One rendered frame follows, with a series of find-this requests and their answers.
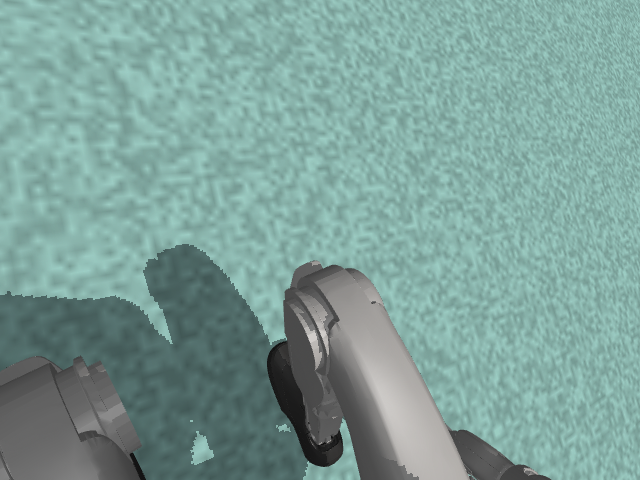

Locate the right robot hand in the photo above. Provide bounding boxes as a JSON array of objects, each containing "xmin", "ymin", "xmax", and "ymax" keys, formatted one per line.
[{"xmin": 445, "ymin": 423, "xmax": 514, "ymax": 480}]

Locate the right robot foot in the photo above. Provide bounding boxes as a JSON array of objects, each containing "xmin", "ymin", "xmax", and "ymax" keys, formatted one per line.
[{"xmin": 267, "ymin": 341, "xmax": 343, "ymax": 467}]

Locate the left robot foot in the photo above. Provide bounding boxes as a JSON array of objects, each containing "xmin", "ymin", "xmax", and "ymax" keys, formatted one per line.
[{"xmin": 130, "ymin": 452, "xmax": 146, "ymax": 480}]

